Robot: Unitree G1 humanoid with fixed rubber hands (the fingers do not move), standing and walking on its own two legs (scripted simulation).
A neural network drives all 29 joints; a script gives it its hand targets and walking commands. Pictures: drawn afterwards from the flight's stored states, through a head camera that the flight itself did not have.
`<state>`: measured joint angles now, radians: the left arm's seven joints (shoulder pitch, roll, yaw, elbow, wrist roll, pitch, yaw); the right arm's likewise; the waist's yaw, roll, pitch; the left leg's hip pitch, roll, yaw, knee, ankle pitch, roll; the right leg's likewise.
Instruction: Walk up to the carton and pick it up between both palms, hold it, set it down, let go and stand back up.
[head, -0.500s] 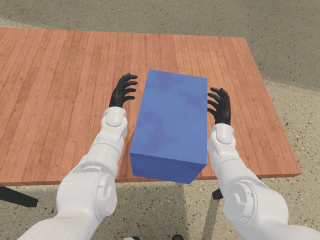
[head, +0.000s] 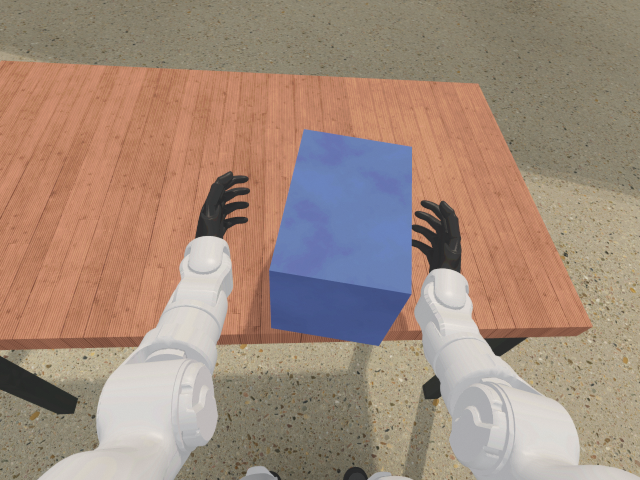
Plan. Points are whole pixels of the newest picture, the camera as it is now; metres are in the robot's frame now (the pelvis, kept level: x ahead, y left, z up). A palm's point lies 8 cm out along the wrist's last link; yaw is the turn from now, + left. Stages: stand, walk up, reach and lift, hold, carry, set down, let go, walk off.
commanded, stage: set down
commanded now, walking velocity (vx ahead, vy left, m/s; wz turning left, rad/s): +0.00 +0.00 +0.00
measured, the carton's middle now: (341, 237) +0.45 -0.04 -0.02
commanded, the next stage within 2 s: none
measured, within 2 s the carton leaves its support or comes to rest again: neither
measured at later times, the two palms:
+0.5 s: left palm (206, 285) +0.38 +0.15 -0.02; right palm (449, 315) +0.32 -0.18 -0.02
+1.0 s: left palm (197, 315) +0.33 +0.16 -0.02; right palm (467, 342) +0.28 -0.19 -0.02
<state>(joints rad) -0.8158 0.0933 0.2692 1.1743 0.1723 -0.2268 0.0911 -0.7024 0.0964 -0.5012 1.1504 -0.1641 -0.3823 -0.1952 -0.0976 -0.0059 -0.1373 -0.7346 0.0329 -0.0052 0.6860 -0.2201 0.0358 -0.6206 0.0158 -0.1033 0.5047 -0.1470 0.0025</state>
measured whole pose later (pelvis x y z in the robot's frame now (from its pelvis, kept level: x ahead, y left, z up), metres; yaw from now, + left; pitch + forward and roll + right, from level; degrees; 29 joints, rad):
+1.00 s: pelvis +0.00 -0.02 +0.00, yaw +1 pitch +11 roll -4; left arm -0.37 0.12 0.21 0.92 0.07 -0.35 -0.03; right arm -0.32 0.10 -0.27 1.04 -0.04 -0.53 -0.17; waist -0.10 -0.02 -0.11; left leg -0.65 0.03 -0.01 0.67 -0.22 0.04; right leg -0.57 0.01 -0.10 0.54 -0.17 0.00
